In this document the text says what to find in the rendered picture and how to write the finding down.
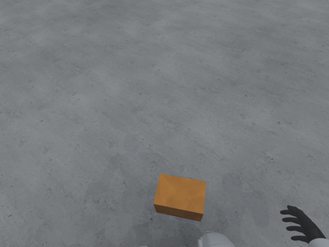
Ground robot right thigh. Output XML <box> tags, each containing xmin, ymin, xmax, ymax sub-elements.
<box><xmin>198</xmin><ymin>233</ymin><xmax>235</xmax><ymax>247</ymax></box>

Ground carton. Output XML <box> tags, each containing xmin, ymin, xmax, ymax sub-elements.
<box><xmin>154</xmin><ymin>174</ymin><xmax>206</xmax><ymax>221</ymax></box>

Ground right robot hand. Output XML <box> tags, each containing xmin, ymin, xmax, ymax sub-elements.
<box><xmin>280</xmin><ymin>205</ymin><xmax>326</xmax><ymax>244</ymax></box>

